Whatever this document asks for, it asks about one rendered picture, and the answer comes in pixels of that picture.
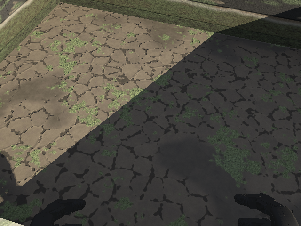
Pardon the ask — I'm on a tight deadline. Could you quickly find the robot right hand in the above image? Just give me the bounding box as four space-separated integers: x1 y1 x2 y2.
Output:
231 192 299 226

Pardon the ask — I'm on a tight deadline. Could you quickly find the robot left hand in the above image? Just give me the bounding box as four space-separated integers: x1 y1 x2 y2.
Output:
30 199 86 226

